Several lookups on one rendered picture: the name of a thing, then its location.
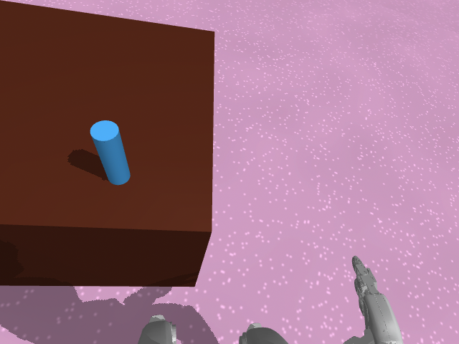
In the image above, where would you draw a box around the right robot hand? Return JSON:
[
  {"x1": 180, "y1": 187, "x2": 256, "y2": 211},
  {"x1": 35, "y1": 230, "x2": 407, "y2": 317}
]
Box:
[{"x1": 344, "y1": 256, "x2": 404, "y2": 344}]

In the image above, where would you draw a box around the can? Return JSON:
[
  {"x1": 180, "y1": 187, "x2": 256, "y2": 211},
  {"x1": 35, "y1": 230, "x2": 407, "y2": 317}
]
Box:
[{"x1": 90, "y1": 120, "x2": 131, "y2": 185}]

